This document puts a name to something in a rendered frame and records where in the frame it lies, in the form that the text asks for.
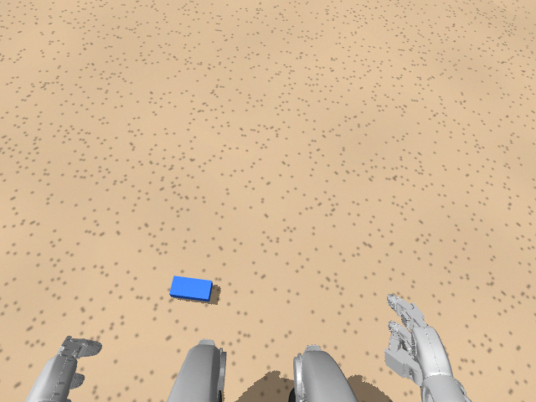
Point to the small box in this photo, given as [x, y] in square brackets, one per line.
[190, 288]

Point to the left robot hand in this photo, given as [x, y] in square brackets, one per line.
[58, 375]

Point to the right robot arm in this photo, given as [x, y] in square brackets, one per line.
[442, 388]

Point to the right robot hand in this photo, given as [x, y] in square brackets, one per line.
[422, 354]

